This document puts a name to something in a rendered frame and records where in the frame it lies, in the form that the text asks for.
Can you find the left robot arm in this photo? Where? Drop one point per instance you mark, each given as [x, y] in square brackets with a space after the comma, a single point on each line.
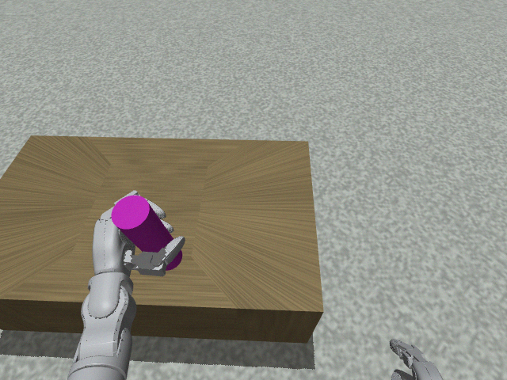
[105, 347]

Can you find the left robot hand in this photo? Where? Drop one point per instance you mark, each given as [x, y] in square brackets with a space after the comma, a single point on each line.
[113, 251]

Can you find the can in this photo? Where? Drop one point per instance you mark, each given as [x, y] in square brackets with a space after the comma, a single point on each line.
[134, 216]

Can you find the right robot hand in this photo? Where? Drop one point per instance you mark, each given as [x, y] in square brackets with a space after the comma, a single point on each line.
[414, 359]

